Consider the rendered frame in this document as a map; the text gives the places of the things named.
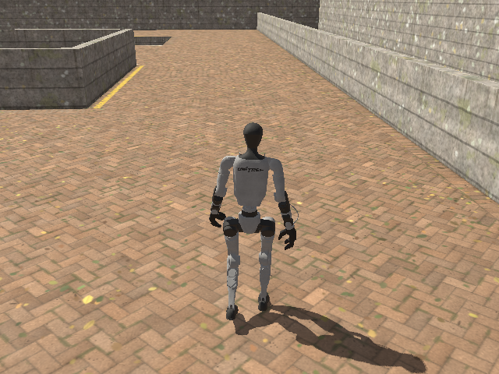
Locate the robot right forearm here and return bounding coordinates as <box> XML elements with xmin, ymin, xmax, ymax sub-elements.
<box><xmin>278</xmin><ymin>191</ymin><xmax>295</xmax><ymax>230</ymax></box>

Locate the right robot hand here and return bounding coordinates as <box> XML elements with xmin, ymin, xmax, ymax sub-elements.
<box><xmin>278</xmin><ymin>228</ymin><xmax>296</xmax><ymax>250</ymax></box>

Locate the robot left forearm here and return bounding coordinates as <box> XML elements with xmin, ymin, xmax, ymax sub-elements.
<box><xmin>211</xmin><ymin>186</ymin><xmax>223</xmax><ymax>214</ymax></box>

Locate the right robot shin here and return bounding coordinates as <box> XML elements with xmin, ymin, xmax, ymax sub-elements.
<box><xmin>260</xmin><ymin>252</ymin><xmax>271</xmax><ymax>301</ymax></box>

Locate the right robot thigh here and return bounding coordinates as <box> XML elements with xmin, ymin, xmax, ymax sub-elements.
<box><xmin>259</xmin><ymin>217</ymin><xmax>275</xmax><ymax>266</ymax></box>

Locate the right robot upper arm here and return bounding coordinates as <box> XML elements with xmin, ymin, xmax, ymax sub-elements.
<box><xmin>268</xmin><ymin>157</ymin><xmax>286</xmax><ymax>203</ymax></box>

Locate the left robot upper arm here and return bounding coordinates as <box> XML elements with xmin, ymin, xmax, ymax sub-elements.
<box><xmin>214</xmin><ymin>156</ymin><xmax>235</xmax><ymax>197</ymax></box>

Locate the left robot hand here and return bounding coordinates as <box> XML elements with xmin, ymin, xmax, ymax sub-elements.
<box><xmin>209</xmin><ymin>212</ymin><xmax>226</xmax><ymax>228</ymax></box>

